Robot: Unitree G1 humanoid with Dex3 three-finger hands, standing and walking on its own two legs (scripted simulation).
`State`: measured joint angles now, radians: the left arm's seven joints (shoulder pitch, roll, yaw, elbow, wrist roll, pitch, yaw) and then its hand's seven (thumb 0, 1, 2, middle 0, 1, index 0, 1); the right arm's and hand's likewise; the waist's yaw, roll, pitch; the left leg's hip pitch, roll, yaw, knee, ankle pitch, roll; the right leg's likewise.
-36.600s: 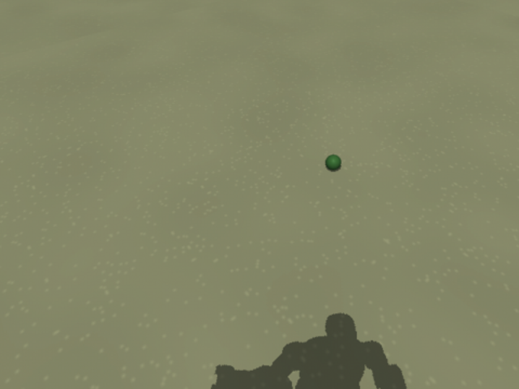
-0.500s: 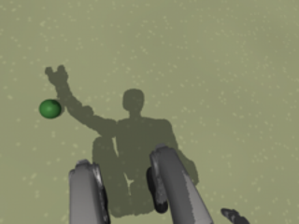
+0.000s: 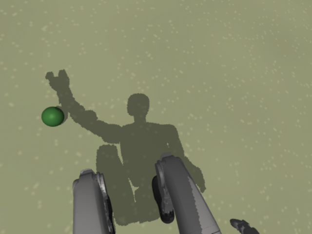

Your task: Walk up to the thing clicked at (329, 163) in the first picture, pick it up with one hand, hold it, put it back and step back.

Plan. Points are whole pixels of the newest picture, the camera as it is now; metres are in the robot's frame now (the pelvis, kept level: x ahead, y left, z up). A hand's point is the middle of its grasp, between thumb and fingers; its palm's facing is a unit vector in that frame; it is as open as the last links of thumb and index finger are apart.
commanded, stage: go down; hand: left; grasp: from above
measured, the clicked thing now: (53, 116) +0.56 +0.29 -0.48
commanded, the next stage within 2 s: approach in 0.30 s
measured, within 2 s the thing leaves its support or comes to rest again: neither
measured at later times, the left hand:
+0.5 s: hand out of the picture +0.52 +0.35 -0.03, palm faces -0.44 -0.08 -0.90, open 14.1 cm
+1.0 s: hand (25, 107) +0.53 +0.31 -0.26, palm faces -0.43 -0.05 -0.90, open 14.1 cm
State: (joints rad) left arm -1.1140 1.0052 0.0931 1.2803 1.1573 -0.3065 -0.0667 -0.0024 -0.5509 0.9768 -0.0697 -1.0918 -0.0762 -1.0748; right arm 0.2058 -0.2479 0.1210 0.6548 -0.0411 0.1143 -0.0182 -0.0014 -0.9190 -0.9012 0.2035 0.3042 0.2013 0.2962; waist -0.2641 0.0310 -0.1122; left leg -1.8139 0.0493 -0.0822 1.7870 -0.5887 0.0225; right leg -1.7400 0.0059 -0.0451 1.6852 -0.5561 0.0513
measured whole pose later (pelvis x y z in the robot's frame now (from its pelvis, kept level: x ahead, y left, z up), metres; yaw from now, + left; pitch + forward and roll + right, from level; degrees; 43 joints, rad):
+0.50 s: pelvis +0.01 +0.00 +0.01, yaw +0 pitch +35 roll -8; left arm -1.10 1.00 0.09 1.29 1.15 -0.32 -0.06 0.00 -0.54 0.97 -0.07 -1.10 -0.08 -1.08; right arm 0.21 -0.25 0.11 0.65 -0.04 0.12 -0.01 0.00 -0.92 -0.90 0.20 0.30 0.20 0.30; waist -0.26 0.03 -0.12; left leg -1.78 0.05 -0.08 1.76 -0.60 0.02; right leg -1.71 0.01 -0.05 1.65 -0.56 0.05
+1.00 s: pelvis -0.01 +0.00 -0.12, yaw -2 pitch +38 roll -9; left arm -1.22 0.99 0.08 1.48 1.31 -0.27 0.23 0.00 -0.56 0.97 -0.08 -1.12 -0.09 -1.10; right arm 0.15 -0.26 0.14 0.66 -0.10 0.08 0.07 0.00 -0.92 -0.90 0.20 0.30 0.20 0.30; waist -0.34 -0.01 -0.03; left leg -2.22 0.03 -0.11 2.18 -0.64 0.03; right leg -2.13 0.00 -0.05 2.08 -0.62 0.06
